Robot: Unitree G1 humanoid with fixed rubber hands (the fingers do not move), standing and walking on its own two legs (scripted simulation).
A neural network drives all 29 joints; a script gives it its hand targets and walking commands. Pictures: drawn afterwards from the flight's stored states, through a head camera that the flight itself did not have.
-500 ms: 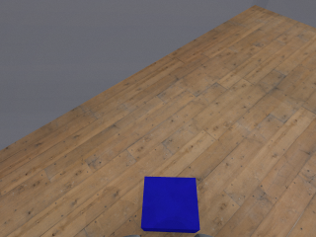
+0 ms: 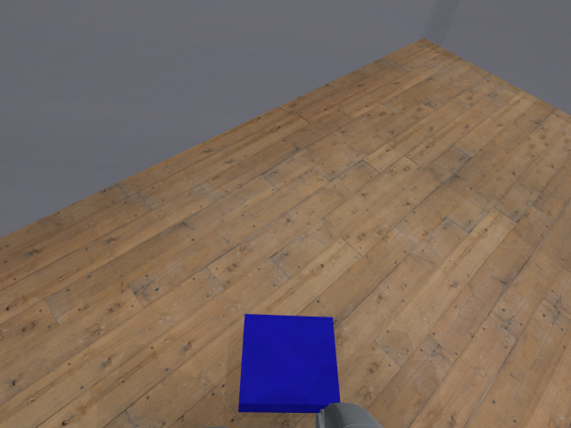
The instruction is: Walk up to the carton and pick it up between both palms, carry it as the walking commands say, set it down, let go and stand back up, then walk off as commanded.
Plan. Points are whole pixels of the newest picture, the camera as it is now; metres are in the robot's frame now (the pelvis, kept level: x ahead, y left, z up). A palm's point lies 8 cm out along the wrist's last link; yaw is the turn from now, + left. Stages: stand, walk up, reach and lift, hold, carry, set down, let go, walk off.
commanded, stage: walk up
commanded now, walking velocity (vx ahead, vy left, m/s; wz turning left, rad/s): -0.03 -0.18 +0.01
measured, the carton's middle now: (286, 363) +0.36 -0.06 -0.69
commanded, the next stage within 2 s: stand in 0.68 s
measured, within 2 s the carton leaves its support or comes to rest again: neither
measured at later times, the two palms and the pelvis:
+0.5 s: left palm out of the picture -0.03 +0.17 -0.14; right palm out of the picture +0.00 -0.27 -0.15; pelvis -0.04 -0.05 -0.01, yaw +2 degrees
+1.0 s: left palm out of the picture -0.10 +0.15 -0.15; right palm out of the picture -0.06 -0.26 -0.15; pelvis -0.06 -0.05 +0.00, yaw +2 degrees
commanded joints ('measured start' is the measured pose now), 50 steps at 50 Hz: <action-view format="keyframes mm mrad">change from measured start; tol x16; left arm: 1 21 3 -10 -55 -16 -9 -16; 50 246 -80 -86 160 -14 -108 32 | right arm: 1 66 -184 -34 -42 -7 -17 3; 50 125 -22 -20 111 12 -21 25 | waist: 1 -12 320 -121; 7 9 367 -116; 11 31 -118 -69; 17 -25 -204 46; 26 12 87 60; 50 8 32 58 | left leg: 1 105 169 -189 -238 85 137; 8 38 114 -179 -190 23 114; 11 -173 -73 -18 -3 -162 7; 14 -63 -48 -34 159 -168 -19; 24 243 40 -63 -134 266 17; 50 112 -6 -88 -203 -2 15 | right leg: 1 -13 -16 14 -112 90 -3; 8 366 -6 -71 -820 137 -37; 12 347 -376 315 -1025 129 -149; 19 319 -217 78 -901 565 -158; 25 202 -105 15 -866 240 -108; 50 239 -133 27 -901 148 -93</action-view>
